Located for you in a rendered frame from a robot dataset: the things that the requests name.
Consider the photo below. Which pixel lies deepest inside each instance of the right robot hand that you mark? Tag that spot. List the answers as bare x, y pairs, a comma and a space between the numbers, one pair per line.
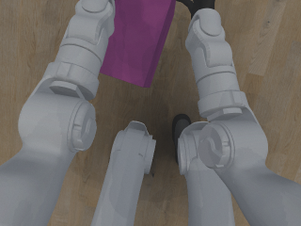
197, 5

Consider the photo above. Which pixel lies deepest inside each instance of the robot shin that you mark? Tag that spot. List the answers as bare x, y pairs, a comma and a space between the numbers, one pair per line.
198, 125
121, 134

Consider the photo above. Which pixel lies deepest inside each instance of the right robot shin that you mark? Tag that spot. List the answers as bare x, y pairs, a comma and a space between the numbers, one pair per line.
198, 125

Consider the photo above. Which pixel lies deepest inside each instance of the left robot shin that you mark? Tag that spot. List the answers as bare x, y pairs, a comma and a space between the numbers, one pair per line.
121, 134

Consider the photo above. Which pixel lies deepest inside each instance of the right robot forearm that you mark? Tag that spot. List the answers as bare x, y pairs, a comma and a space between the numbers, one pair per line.
220, 98

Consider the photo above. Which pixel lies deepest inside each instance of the right robot upper arm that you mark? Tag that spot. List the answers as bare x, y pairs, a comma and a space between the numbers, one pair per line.
236, 150

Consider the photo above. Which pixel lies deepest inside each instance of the left robot forearm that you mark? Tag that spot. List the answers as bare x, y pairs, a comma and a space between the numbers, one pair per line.
81, 53

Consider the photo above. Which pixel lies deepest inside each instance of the left robot upper arm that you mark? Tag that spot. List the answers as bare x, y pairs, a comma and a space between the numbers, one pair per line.
53, 128

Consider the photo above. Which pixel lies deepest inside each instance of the carton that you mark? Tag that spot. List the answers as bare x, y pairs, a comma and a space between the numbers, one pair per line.
135, 47

